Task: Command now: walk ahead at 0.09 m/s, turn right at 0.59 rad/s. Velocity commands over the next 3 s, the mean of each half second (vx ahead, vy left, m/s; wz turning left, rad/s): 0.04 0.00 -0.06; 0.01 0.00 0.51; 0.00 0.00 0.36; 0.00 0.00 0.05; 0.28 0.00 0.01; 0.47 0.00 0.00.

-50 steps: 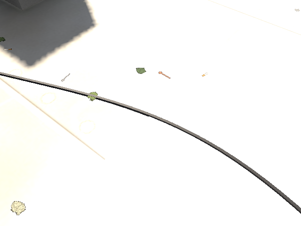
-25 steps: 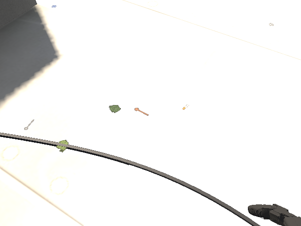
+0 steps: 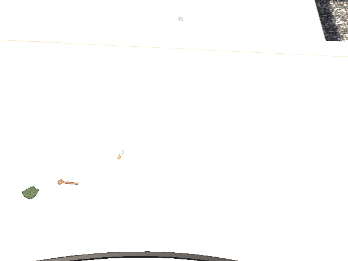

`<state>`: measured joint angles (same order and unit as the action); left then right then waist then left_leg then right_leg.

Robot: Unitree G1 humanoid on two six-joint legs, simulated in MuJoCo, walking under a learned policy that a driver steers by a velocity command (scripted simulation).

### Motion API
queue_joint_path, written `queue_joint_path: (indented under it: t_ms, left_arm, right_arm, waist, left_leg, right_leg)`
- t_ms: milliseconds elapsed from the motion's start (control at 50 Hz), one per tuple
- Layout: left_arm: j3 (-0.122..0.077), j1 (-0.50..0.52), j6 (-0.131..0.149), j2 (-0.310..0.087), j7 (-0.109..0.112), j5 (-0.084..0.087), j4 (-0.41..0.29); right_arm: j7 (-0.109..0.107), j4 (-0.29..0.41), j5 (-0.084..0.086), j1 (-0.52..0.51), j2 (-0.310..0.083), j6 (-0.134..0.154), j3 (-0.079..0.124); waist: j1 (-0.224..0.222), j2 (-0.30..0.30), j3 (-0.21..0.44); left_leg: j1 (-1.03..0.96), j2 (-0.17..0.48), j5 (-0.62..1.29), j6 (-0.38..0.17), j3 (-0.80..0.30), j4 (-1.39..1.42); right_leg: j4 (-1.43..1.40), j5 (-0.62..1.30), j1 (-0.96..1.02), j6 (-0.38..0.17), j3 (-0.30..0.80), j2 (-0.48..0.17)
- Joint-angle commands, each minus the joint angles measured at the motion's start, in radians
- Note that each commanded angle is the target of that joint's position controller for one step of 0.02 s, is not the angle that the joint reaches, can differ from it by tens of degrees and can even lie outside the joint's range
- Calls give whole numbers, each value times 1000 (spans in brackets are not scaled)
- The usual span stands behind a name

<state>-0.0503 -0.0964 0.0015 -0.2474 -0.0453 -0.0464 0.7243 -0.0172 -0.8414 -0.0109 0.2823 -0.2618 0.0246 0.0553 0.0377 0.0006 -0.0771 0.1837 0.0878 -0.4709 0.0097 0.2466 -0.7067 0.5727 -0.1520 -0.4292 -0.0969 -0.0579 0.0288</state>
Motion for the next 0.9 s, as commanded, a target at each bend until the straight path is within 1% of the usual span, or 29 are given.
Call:
queue_joint_path:
  t_ms: [20,40,60,80,100,120,160,220,240,280,320,360,400,420,440,460,480,500,520,580,680,740,780,800,820,840,860,880,900]
  left_arm:
    - [-89,-279,2,-289,32,53,-28]
    - [-81,-241,-12,-251,38,57,-33]
    - [-66,-170,-22,-200,46,52,-38]
    - [-53,-121,-28,-160,51,45,-37]
    - [-43,-84,-28,-127,57,45,-45]
    - [-33,-69,-24,-106,56,38,-48]
    - [-24,-74,-7,-98,51,28,-37]
    - [-4,-68,4,-70,54,15,-10]
    - [1,-71,3,-67,55,11,2]
    - [-5,-78,-4,-106,57,7,17]
    - [-16,-82,-13,-142,62,14,24]
    - [-21,-76,-20,-150,72,24,30]
    - [-26,-71,-26,-151,84,34,37]
    - [-27,-80,-26,-142,88,35,40]
    - [-20,-87,-26,-100,88,35,19]
    - [-14,-24,-26,-73,90,43,-8]
    - [-19,-3,-30,-94,87,26,-10]
    - [-22,-22,-33,-86,79,29,0]
    - [-25,-49,-34,-87,75,35,13]
    - [-25,-65,-34,-92,70,25,17]
    - [-8,1,-26,-85,76,41,-30]
    - [-8,-40,-18,-104,80,49,-39]
    - [-7,-118,-8,-103,87,46,-25]
    - [-12,-159,1,-122,95,36,-15]
    - [-27,-173,6,-205,105,20,-22]
    - [-44,-94,-4,-302,100,22,-52]
    - [-36,-124,-9,-248,92,18,-50]
    - [-14,-86,-8,-174,87,23,-60]
    - [-5,-37,-9,-141,85,24,-69]
  right_arm:
    - [-2,109,-15,80,-89,-33,17]
    - [-4,111,-14,24,-104,-43,18]
    - [-5,123,-6,-38,-99,-42,17]
    - [-8,123,-9,-63,-101,-41,18]
    - [-8,111,-18,-28,-108,-49,19]
    - [-6,87,-23,15,-104,-59,18]
    - [-1,68,-13,49,-77,-72,12]
    - [5,55,-6,26,-41,-85,-3]
    - [7,52,-5,13,-38,-89,-7]
    - [10,56,-1,-14,-66,-92,0]
    - [11,63,1,-24,-83,-86,6]
    - [11,59,1,-4,-67,-74,3]
    - [11,50,-1,37,-50,-60,-1]
    - [10,57,-9,38,-73,-51,2]
    - [6,69,-25,59,-136,-39,12]
    - [10,71,-6,18,-216,-41,39]
    - [8,72,-11,47,-200,-38,42]
    - [4,70,-5,33,-181,-37,41]
    - [0,79,-5,-10,-170,-43,41]
    - [3,96,5,-27,-148,-50,45]
    - [4,88,1,40,-181,-63,66]
    - [15,107,-2,-10,-201,-72,74]
    - [21,125,8,-79,-202,-75,75]
    - [19,137,15,-108,-186,-73,70]
    - [19,150,15,-74,-123,-69,54]
    - [11,160,9,-16,-90,-67,48]
    - [9,142,-21,-23,-177,-73,65]
    - [16,126,-15,-30,-185,-77,73]
    - [25,111,-12,-20,-175,-83,73]
  waist:
    - [-112,-215,407]
    - [-106,-102,325]
    - [-89,-79,207]
    - [-58,-60,138]
    - [-31,-75,132]
    - [-20,-71,160]
    - [-11,-55,195]
    - [-21,-87,177]
    - [-32,-107,164]
    - [-49,-128,133]
    - [-53,-110,113]
    - [-42,-87,103]
    - [-16,-65,88]
    - [-16,-18,66]
    - [-34,129,93]
    - [-30,274,-15]
    - [-6,201,-10]
    - [-29,133,19]
    - [-55,94,25]
    - [-49,102,91]
    - [15,140,125]
    - [0,162,137]
    - [-52,152,139]
    - [-75,124,139]
    - [-53,-51,146]
    - [-15,-266,120]
    - [-32,-168,122]
    - [-10,-95,88]
    - [10,-81,56]
  left_leg:
    - [380,-101,-257,26,-198,-592]
    - [427,-55,-177,29,-257,-618]
    - [441,-35,-86,25,-268,-574]
    - [427,-17,-21,26,-278,-502]
    - [372,-11,17,25,-274,-457]
    - [311,-26,38,21,-257,-449]
    - [237,-38,51,16,-247,-395]
    - [147,-33,81,7,-256,-194]
    - [112,-38,90,3,-255,-131]
    - [95,-64,78,-7,-241,-68]
    - [111,-82,52,-19,-232,-32]
    - [94,-91,62,-35,-216,38]
    - [22,-98,153,-64,-214,211]
    - [9,-59,197,-88,-300,318]
    - [-25,115,253,-133,-550,430]
    - [77,239,443,-232,-737,465]
    - [64,257,543,-281,-743,475]
    - [45,212,563,-283,-676,455]
    - [32,155,574,-254,-612,433]
    - [-75,83,706,-230,-549,369]
    - [-150,88,728,-238,-624,314]
    - [-92,73,747,-213,-677,298]
    - [-16,28,675,-157,-684,268]
    - [67,-15,540,-106,-667,231]
    - [191,-105,278,-49,-564,82]
    - [348,-271,-118,-12,-362,-88]
    - [325,-180,-144,-9,-358,-290]
    - [314,-164,-85,-11,-367,-357]
    - [306,-151,-22,-3,-353,-400]
  right_leg:
    - [-132,778,567,-312,612,-423]
    - [-179,582,505,-298,547,-387]
    - [-214,459,390,-260,475,-328]
    - [-240,385,310,-208,422,-262]
    - [-253,364,259,-179,364,-230]
    - [-257,391,232,-166,325,-217]
    - [-268,418,204,-156,279,-208]
    - [-325,180,160,-121,238,-194]
    - [-345,69,143,-109,231,-191]
    - [-355,-71,140,-106,245,-205]
    - [-340,-114,162,-113,271,-235]
    - [-308,-107,176,-110,274,-250]
    - [-256,-79,149,-68,244,-240]
    - [-194,-70,121,-23,214,-213]
    - [-3,-114,57,30,118,-119]
    - [78,-257,-45,76,5,47]
    - [276,-346,-65,82,63,33]
    - [367,-330,-74,85,92,30]
    - [402,-294,-78,93,102,20]
    - [407,-259,-102,121,90,18]
    - [217,-284,-73,132,91,16]
    - [92,-279,46,116,88,37]
    - [-110,-170,191,103,81,48]
    - [-246,-74,303,93,111,8]
    - [-350,-120,399,46,310,-204]
    - [-368,65,370,-75,555,-420]
    - [-323,168,307,-152,525,-451]
    - [-312,197,265,-144,426,-388]
    - [-305,206,238,-110,317,-316]
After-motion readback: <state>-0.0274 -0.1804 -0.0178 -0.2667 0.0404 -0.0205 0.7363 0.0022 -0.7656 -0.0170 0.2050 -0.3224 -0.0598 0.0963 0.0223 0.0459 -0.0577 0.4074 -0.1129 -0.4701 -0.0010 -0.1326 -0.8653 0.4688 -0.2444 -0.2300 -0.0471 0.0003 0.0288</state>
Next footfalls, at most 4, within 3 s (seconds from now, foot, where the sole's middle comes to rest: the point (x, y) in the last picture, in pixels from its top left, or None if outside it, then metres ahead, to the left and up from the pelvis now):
0.42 left None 0.05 0.12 -0.76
0.82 right None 0.08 -0.09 -0.76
1.26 left None -0.01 0.10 -0.76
1.62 right None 0.08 -0.08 -0.76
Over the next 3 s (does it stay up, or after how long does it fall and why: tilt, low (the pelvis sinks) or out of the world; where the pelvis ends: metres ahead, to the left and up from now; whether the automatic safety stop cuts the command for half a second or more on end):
stays up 0.34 0.20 0.02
